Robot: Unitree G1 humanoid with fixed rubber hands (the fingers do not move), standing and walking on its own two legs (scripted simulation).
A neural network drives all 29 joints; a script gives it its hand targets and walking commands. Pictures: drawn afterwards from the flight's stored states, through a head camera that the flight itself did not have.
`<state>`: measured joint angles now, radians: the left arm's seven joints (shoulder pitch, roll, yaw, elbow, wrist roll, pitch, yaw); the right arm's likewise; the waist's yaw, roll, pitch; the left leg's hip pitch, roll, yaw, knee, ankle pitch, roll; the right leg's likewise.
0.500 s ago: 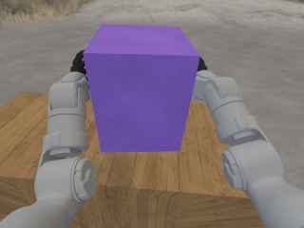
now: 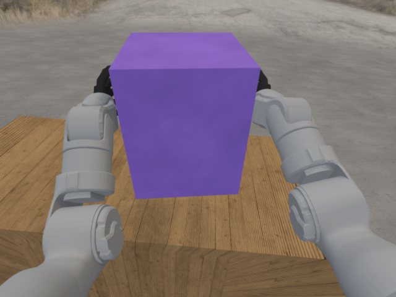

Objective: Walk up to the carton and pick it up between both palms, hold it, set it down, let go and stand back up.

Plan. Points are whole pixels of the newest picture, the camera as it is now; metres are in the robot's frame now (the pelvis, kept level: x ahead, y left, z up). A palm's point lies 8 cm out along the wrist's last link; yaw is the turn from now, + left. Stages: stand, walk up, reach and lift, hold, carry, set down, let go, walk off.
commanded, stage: hold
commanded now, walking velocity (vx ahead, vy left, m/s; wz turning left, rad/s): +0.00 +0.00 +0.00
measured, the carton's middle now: (184, 113) +0.39 +0.00 +0.26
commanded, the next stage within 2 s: none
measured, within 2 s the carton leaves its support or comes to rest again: neither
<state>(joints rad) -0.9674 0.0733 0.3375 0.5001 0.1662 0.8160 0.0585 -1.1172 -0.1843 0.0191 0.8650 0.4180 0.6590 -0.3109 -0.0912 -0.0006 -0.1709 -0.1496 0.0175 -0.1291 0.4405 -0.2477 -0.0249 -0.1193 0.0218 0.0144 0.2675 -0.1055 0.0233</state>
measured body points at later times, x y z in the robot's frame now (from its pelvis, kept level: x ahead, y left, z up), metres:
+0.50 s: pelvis +0.00 -0.01 +0.00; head -0.08 +0.00 +0.44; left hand +0.39 +0.14 +0.29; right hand +0.39 -0.16 +0.28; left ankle +0.00 +0.13 -0.75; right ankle +0.03 -0.14 -0.75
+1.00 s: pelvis +0.00 +0.00 +0.00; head -0.08 +0.02 +0.44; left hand +0.40 +0.14 +0.28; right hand +0.39 -0.15 +0.29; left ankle +0.00 +0.13 -0.75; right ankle +0.03 -0.14 -0.75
